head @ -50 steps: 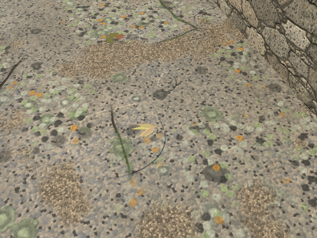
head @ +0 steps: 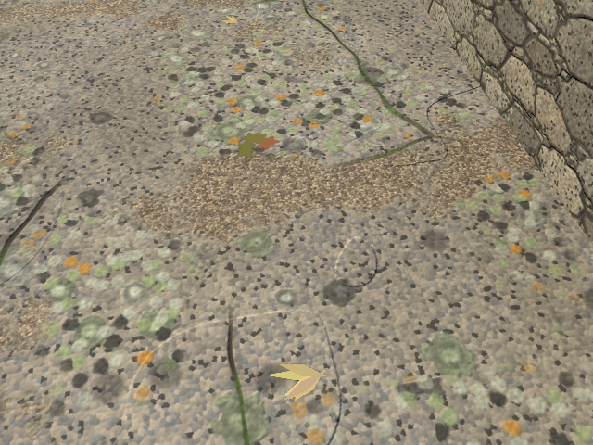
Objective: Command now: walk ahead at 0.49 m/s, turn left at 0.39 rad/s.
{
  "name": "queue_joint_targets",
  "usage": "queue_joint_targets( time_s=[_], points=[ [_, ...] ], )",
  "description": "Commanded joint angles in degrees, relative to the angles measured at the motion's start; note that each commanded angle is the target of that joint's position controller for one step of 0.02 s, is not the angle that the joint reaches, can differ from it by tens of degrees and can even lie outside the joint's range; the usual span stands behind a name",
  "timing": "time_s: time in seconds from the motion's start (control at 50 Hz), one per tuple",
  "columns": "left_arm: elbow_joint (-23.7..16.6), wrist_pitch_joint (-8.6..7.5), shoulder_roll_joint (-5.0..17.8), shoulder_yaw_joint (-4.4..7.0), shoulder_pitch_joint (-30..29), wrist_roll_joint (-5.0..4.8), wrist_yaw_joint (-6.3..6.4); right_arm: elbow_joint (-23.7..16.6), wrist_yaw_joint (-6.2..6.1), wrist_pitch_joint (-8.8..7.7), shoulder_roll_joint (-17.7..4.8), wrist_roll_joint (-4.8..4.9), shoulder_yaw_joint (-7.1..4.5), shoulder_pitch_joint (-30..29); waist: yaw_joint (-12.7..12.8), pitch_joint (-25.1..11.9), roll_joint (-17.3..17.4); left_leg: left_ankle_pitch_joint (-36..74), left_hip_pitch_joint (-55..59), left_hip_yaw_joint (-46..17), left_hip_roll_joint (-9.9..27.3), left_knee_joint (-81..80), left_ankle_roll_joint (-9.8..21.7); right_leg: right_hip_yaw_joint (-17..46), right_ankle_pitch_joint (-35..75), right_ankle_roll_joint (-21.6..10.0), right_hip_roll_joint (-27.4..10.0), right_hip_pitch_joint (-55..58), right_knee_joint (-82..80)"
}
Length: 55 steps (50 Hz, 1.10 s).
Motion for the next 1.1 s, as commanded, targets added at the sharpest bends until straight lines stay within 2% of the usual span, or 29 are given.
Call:
queue_joint_targets(
  time_s=[0.02, 0.12, 0.22, 0.28, 0.3, 0.32, 0.34, 0.36, 0.38, 0.4, 0.42, 0.44, 0.46, 0.54, 0.64, 0.7, 0.76, 0.82, 0.84, 0.86, 0.88, 0.9, 0.92, 0.94, 0.96, 0.98, 1.0, 1.04, 1.1],
  points=[
    [-2.99, -1.01, 6.75, 1.08, -3.25, 0.30, 1.17, -2.17, 0.01, 0.23, -2.35, -0.40, -0.92, 3.17, -2.76, 2.97, -4.22, 8.23, -3.00, -3.21, 2.02, -4.16, -0.93, 9.00, 6.65, -7.72, -17.79, -4.50, -11.29],
    [-2.44, -0.05, 8.62, 1.13, 0.52, -0.25, 2.47, -5.74, 1.76, -0.62, -1.04, -0.64, -0.41, -6.56, 0.91, 3.80, -3.52, 17.24, -4.75, 1.89, 1.10, -20.28, -1.13, 3.15, 9.83, -5.50, -17.95, 3.16, -10.27],
    [-1.42, 2.04, 10.34, 1.69, 4.79, -1.14, 2.76, -11.00, 3.94, -0.58, -0.26, -0.43, 0.26, -14.39, 3.57, 6.09, -3.82, 9.46, -7.63, 6.74, 0.15, -28.03, 0.26, 0.56, 14.07, -4.56, -21.24, 13.74, -5.30],
    [-2.88, 3.12, 12.36, 2.33, 1.91, -1.40, 3.02, -12.60, 4.86, -0.37, -2.65, -0.24, -0.86, -10.90, -0.20, 2.29, -7.15, 0.62, 3.03, 11.96, -4.55, -29.71, 3.19, -2.73, 38.62, -2.44, -21.57, 14.52, 4.61],
    [-3.49, 3.59, 12.99, 2.52, 0.63, -1.32, 3.25, -11.62, 4.93, -0.30, -4.63, -0.07, -2.03, -4.90, -3.82, -1.41, -8.10, -0.51, 11.40, 13.61, -7.42, -30.58, 4.67, -4.03, 48.03, -1.53, -20.82, 13.31, 13.43],
    [-4.27, 3.88, 12.71, 2.35, -0.27, -1.45, 3.38, -9.27, 4.47, -0.26, -8.28, 0.02, -4.08, 4.69, -8.85, -6.65, -6.90, 2.98, 25.55, 13.29, -10.22, -34.75, 6.93, -5.34, 47.88, 0.37, -18.28, 8.22, 26.51],
    [-6.19, 3.21, 10.85, 1.55, 0.54, -0.47, 3.28, -7.66, 3.02, 0.30, -14.81, -0.08, -6.36, 13.38, -11.44, -12.48, 1.48, 3.28, 43.68, -2.99, -0.41, -36.74, 10.97, -5.63, 26.51, 3.15, -15.03, -7.76, 46.07],
    [-9.32, 0.66, 2.80, -0.84, 4.97, -0.22, 2.05, -9.72, 2.85, -0.14, -19.23, -0.45, -6.64, 10.38, -4.51, -19.73, 14.05, -2.92, 61.62, -38.98, 14.05, -46.37, 23.36, 3.17, -22.20, 6.23, -1.41, -32.21, 66.89],
    [-10.70, -2.21, 9.01, 0.49, -2.06, -2.31, 1.07, -9.47, 2.96, -0.40, -13.88, -1.18, -5.23, 12.93, -8.94, -22.05, 7.05, -3.34, 62.79, -40.94, 13.81, -51.42, 21.46, 14.56, -21.41, 4.12, -3.85, -38.33, 69.49],
    [-12.47, -3.11, 9.98, 0.85, -6.40, -3.93, 0.83, -9.45, 2.78, -0.80, -10.36, -1.53, -4.34, 10.55, -8.14, -14.21, 5.19, 1.46, 57.10, -30.47, 11.48, -50.16, 18.11, 13.91, -17.00, 2.47, -6.58, -41.48, 67.06],
    [-12.38, -3.13, 9.24, 0.74, -6.79, -2.94, 1.25, -10.47, 2.93, -1.03, -8.40, -1.11, -3.69, 5.67, -4.83, -9.13, -2.20, 8.17, 47.06, -22.34, 8.65, -50.25, 15.63, 13.65, -12.62, 2.35, -9.40, -38.33, 61.09],
    [-11.81, -2.39, 9.77, 1.40, -6.38, -1.77, 1.75, -11.76, 2.89, -1.06, -6.23, -0.95, -2.98, 1.62, -2.62, -6.93, -3.22, 12.71, 39.59, -16.65, 6.16, -51.00, 13.72, 13.23, -10.50, 2.75, -11.28, -33.92, 55.83],
    [-11.63, -1.32, 9.61, 1.64, -4.54, -1.55, 1.62, -12.64, 2.77, -1.06, -5.25, -1.47, -2.47, -0.46, -0.70, -5.67, -2.25, 15.15, 34.56, -14.04, 4.95, -52.49, 13.25, 13.30, -9.09, 3.21, -12.46, -30.10, 53.51],
    [-12.92, 0.98, 6.89, 1.49, -5.95, -0.15, 1.86, -11.53, 1.80, -1.78, -7.59, -1.20, -2.83, 2.15, -0.07, -2.88, -1.56, 24.60, 28.13, -7.22, 2.97, -55.73, 13.47, 10.85, -1.95, 6.44, -12.20, -29.04, 43.26],
    [-15.45, 0.55, 5.31, 0.82, -16.04, -0.71, 1.50, -9.53, 0.81, -1.51, -8.24, -0.95, -2.72, 6.39, -4.26, -0.45, 1.37, 18.71, 29.39, -2.61, 0.13, -56.07, 9.47, 9.22, 15.16, 6.14, -9.39, -27.64, 22.09],
    [-16.89, 0.17, 5.75, 0.73, -20.45, -1.26, 0.84, -7.96, 0.93, -1.64, -8.80, -0.88, -2.71, 8.68, -6.18, 1.66, 2.20, 13.06, 32.52, -4.82, 2.41, -55.91, 9.16, 9.20, 17.14, 4.98, -8.32, -27.86, 16.74],
    [-18.49, -0.57, 6.89, 0.94, -22.69, -1.25, -0.18, -6.61, 0.55, -1.13, -9.08, -0.82, -2.86, 10.15, -6.25, 2.65, 2.12, 16.18, 40.48, -7.34, 5.92, -52.59, 8.87, 9.95, 11.80, 2.69, -7.99, -31.81, 13.79],
    [-17.82, -1.02, 8.48, 1.59, -18.12, -1.22, -0.65, -6.56, 0.12, -0.35, -10.18, -1.02, -3.15, 8.51, -3.14, 0.14, 3.37, 30.01, 43.23, -7.09, 6.21, -47.14, 7.04, 8.01, 5.20, 0.26, -5.64, -24.18, 12.07],
    [-16.24, -1.04, 9.76, 2.37, -12.37, -1.16, -0.40, -6.82, 0.15, -0.07, -10.29, -1.15, -3.04, 7.29, 0.07, -3.45, 3.43, 39.66, 42.25, -5.40, 4.11, -40.93, 6.07, 6.08, 5.81, -1.10, -3.62, -15.40, 10.77],
    [-13.95, -0.97, 12.08, 3.34, -3.11, -0.80, -0.07, -7.51, 0.33, 0.01, -9.16, -1.58, -2.38, 6.32, 4.20, -10.01, 2.16, 39.17, 36.61, -3.17, 1.00, -29.74, 4.45, 8.50, 8.87, -3.57, -6.35, -1.01, 12.40],
    [-12.83, -0.71, 16.08, 4.16, 6.63, -0.26, 0.24, -8.30, 0.46, -0.32, -5.97, -2.82, -1.15, 9.32, 5.74, -19.01, -6.88, 18.12, 22.01, -0.37, -5.01, -10.42, 1.97, 23.79, 9.61, -8.83, -18.19, 18.22, 14.17],
    [-10.96, -0.34, 16.52, 4.39, 9.45, -0.46, -0.34, -7.33, 1.10, -1.45, -1.53, -0.83, 0.03, 17.23, 2.57, -24.03, -22.47, -22.22, 2.69, -2.07, -12.72, 5.47, -0.78, 49.53, -3.26, -16.22, -27.65, 32.09, 5.33],
    [-11.40, -0.21, 11.47, 3.21, 7.40, -1.90, -0.26, -7.20, 1.24, -2.07, -7.60, 0.22, -0.93, 12.36, 4.51, -17.49, -14.24, -20.97, -3.95, -5.36, -8.74, 10.40, -0.05, 49.27, -14.00, -13.14, -25.74, 28.08, 1.87],
    [-12.51, 0.14, 9.52, 2.53, 2.08, -1.99, 0.06, -9.21, 1.35, -2.37, -9.46, 0.53, -1.38, 5.59, 4.02, -8.94, -8.83, -14.69, -5.96, -2.55, -5.56, 9.00, 0.22, 40.34, -12.51, -10.41, -23.96, 18.79, 0.48],
    [-13.37, 0.37, 8.93, 2.07, -1.90, -1.34, 0.01, -9.87, 1.11, -2.38, -8.90, -0.31, -1.31, 2.46, 2.19, -4.54, -3.68, -9.81, -3.32, -0.60, -2.78, 5.97, -0.06, 34.33, -5.85, -9.33, -21.85, 9.73, -1.17],
    [-13.66, 0.35, 7.93, 1.70, -3.86, -0.76, -0.17, -10.08, 0.95, -2.17, -8.30, -1.18, -1.61, 1.91, 0.47, -2.31, -3.24, -7.15, -0.97, -0.12, -1.08, 2.65, -0.38, 30.45, -0.60, -9.02, -19.81, 4.08, -2.66],
    [-13.51, 0.22, 7.40, 1.43, -4.45, -0.24, -0.27, -9.96, 0.95, -1.73, -7.38, -1.28, -1.66, 3.42, -1.16, -2.37, -5.00, -5.62, 2.21, -0.11, 0.22, 0.69, -0.57, 27.56, 2.50, -8.73, -18.22, 0.95, -4.06],
    [-12.63, -0.14, 7.71, 1.50, -3.87, -0.66, -0.32, -9.41, 0.73, -0.93, -5.48, -1.14, -1.38, 5.33, -2.22, -2.30, -6.74, -4.53, 3.82, 1.21, 0.90, -2.67, -1.47, 22.89, 7.62, -9.33, -16.64, -1.64, -6.16],
    [-11.29, -0.02, 9.90, 2.11, -1.71, -0.93, 0.39, -11.22, 0.35, -0.63, -4.88, -1.69, -1.15, 0.56, -1.47, -0.68, -5.85, 1.80, -0.43, 2.29, 1.85, -10.00, -3.27, 18.72, 14.40, -9.72, -16.41, -1.38, -7.90]
  ],
)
